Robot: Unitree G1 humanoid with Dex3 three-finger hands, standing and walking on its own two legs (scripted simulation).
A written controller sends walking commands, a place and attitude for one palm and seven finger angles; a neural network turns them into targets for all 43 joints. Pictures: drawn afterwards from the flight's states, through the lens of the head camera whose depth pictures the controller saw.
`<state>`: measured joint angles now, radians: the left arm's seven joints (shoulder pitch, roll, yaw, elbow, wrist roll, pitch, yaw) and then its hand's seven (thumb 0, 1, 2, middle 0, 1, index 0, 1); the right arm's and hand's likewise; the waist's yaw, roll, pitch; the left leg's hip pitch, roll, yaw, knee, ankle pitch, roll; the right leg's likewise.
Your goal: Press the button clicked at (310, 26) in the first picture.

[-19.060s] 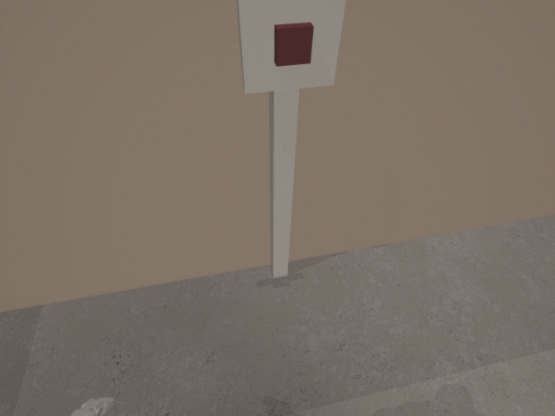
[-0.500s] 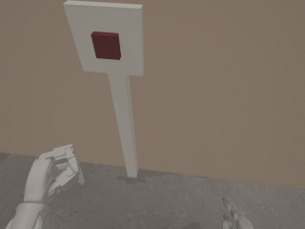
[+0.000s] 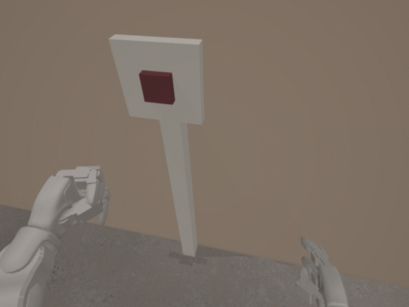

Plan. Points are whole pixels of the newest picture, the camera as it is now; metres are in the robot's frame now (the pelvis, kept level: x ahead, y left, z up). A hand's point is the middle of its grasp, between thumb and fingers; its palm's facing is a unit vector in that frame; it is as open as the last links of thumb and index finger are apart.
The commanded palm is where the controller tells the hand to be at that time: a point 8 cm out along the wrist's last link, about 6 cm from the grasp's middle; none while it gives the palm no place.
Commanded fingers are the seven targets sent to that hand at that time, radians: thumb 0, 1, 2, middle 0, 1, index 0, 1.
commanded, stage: raise the hand and make a fist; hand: left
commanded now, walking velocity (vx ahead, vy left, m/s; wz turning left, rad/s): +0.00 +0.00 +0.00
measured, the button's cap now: (158, 87) +0.52 +0.18 +0.20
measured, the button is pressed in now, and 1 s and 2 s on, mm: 0 0 0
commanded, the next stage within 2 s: aim a knuckle at the button in 0.58 s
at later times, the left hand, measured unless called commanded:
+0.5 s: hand (91, 191) +0.22 +0.20 +0.19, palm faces -0.01 -1.00 -0.08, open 3.1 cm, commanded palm +0.20 +0.25 +0.20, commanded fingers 0.00 0.90 0.90 -1.30 -1.50 -1.30 -1.50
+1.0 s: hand (119, 168) +0.28 +0.18 +0.18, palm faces -0.06 -1.00 -0.06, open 3.1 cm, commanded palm +0.25 +0.23 +0.19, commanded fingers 0.00 0.90 0.90 -1.30 -1.50 -1.30 -1.50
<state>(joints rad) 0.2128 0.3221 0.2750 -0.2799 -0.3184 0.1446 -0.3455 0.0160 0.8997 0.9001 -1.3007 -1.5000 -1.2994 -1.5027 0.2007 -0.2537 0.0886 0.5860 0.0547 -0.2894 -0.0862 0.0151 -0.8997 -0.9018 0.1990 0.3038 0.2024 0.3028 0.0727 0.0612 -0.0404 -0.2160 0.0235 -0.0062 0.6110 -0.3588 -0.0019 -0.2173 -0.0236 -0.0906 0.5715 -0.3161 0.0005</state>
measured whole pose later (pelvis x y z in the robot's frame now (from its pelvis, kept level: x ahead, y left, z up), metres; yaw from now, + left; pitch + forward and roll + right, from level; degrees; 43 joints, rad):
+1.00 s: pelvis -0.02 +0.00 +0.01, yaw -1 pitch -4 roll +0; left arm -0.12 0.30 0.24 -0.07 -0.26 0.25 -0.28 0.02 0.90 0.90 -1.30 -1.50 -1.30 -1.50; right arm 0.19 -0.24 0.10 0.63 0.07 -0.25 -0.10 0.02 -0.90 -0.90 0.20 0.30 0.20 0.30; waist 0.05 0.05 0.00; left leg -0.16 0.01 0.02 0.52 -0.29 0.00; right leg -0.18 -0.03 -0.07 0.52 -0.26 0.00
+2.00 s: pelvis -0.01 -0.01 +0.01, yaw -3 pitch +1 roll +0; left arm -0.62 0.32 0.29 0.65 -0.17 0.03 -0.19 0.02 0.90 0.90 -1.30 -1.50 -1.30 -1.50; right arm 0.28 -0.26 0.05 0.67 0.05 -0.12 -0.08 0.01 -0.90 -0.90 0.20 0.30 0.20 0.30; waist -0.05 0.03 -0.02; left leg -0.24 0.03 0.05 0.51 -0.29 -0.01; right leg -0.29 -0.01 -0.03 0.52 -0.25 -0.01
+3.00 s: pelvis -0.01 +0.00 +0.01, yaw -3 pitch +2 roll +0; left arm -0.62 0.31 0.26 0.66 -0.17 -0.01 -0.19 0.02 0.90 0.90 -1.30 -1.50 -1.30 -1.50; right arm 0.27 -0.26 0.05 0.64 0.05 -0.10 -0.08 0.01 -0.90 -0.90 0.20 0.30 0.20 0.30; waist -0.04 0.03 -0.02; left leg -0.26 0.03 0.05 0.53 -0.29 0.00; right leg -0.30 -0.01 -0.04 0.52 -0.25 -0.01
